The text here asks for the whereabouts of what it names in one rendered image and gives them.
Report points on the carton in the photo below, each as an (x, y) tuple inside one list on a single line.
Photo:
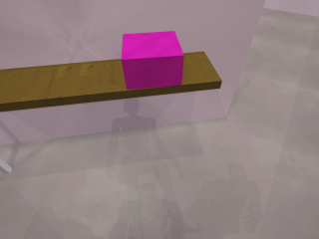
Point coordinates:
[(152, 60)]

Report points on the table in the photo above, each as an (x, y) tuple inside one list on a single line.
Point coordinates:
[(88, 82)]

